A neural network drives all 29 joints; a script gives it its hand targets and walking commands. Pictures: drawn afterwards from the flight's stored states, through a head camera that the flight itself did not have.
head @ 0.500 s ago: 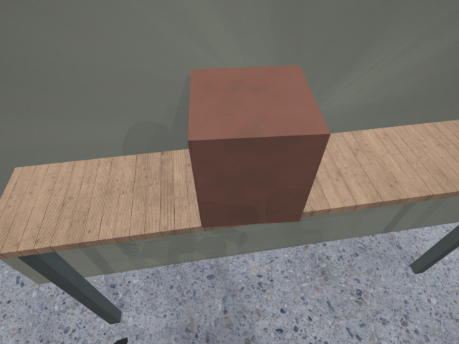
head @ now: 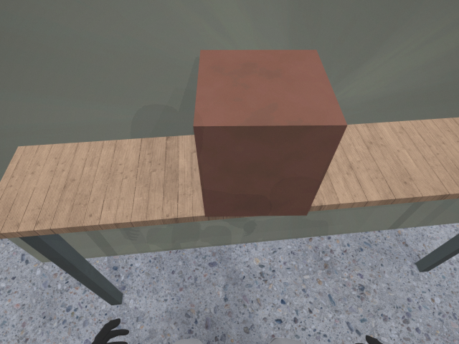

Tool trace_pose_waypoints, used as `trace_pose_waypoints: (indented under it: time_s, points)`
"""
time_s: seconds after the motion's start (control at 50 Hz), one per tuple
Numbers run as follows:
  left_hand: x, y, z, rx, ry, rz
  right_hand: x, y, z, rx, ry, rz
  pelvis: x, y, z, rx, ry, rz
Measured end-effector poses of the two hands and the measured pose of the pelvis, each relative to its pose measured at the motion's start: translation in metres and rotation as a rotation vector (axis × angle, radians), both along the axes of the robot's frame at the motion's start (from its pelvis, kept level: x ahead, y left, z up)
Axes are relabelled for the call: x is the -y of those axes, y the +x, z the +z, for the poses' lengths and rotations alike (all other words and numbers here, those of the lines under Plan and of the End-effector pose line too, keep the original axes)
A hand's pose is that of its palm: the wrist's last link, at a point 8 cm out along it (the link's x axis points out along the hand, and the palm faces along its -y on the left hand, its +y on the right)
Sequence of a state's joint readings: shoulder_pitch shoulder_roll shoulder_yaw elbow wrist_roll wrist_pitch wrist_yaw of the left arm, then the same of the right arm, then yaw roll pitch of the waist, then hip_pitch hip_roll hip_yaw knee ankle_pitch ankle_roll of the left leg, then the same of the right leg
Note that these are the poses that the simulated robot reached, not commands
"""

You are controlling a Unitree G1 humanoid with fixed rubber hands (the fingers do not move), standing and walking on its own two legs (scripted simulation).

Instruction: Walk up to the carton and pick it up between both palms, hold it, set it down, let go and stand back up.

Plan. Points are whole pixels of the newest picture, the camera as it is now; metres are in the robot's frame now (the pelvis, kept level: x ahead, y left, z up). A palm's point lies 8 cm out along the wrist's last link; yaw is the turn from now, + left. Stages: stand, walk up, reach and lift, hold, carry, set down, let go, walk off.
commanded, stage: reach and lift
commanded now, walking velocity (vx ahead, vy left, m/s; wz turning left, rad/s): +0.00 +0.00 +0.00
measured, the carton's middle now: (257, 138) +0.46 -0.02 +0.09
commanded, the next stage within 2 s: none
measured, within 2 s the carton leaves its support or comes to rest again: neither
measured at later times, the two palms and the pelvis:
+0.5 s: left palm (106, 317) +0.17 +0.23 -0.06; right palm (386, 335) +0.15 -0.23 -0.05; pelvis +0.03 -0.01 +0.02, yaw -2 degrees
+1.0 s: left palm (115, 288) +0.20 +0.21 -0.01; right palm (389, 306) +0.18 -0.22 +0.00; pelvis +0.05 +0.01 +0.03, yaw -3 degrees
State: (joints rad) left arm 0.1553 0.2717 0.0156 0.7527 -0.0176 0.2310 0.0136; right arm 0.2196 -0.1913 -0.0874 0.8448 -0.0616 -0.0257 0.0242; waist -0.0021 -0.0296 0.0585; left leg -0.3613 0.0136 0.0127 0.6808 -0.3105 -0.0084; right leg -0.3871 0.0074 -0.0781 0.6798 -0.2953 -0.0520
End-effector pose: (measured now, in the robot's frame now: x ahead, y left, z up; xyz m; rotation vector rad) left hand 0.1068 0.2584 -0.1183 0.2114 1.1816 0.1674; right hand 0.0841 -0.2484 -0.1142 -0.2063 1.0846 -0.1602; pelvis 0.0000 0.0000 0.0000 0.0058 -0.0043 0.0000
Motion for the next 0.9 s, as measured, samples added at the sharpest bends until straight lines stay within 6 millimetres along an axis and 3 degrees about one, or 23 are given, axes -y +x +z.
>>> trace_pose_waypoints:
  time_s: [0.06, 0.12, 0.16, 0.26, 0.4, 0.62, 0.9]
  points:
    - [0.000, 0.028, -0.003, 0.003, 0.013, 0.004, -0.003, 0.036, -0.004, 0.075, 0.023, 0.004, 0.001, -0.008, -0.013, 0.024, 0.005, -0.017]
    - [0.012, 0.054, 0.012, 0.091, 0.005, -0.025, -0.012, 0.065, 0.010, 0.178, 0.056, 0.028, 0.003, -0.009, -0.012, 0.064, -0.003, -0.025]
    - [0.022, 0.064, 0.026, 0.153, -0.002, -0.035, -0.017, 0.073, 0.023, 0.223, 0.075, 0.048, 0.004, -0.005, -0.006, 0.084, -0.001, -0.019]
    - [0.037, 0.063, 0.045, 0.202, -0.041, -0.027, -0.015, 0.069, 0.045, 0.249, 0.053, 0.062, 0.007, 0.010, 0.011, 0.090, 0.003, -0.007]
    - [0.028, 0.054, 0.051, 0.224, -0.030, 0.020, -0.012, 0.060, 0.057, 0.260, 0.039, 0.031, 0.008, 0.023, 0.019, 0.075, 0.006, -0.025]
    - [0.027, 0.077, 0.078, 0.384, -0.039, -0.009, -0.028, 0.077, 0.074, 0.366, 0.082, 0.028, -0.001, 0.035, 0.027, 0.053, 0.000, -0.039]
    - [0.042, 0.095, 0.102, 0.548, -0.083, -0.019, -0.027, 0.095, 0.106, 0.497, 0.089, 0.015, -0.012, 0.048, 0.030, 0.053, -0.013, -0.052]
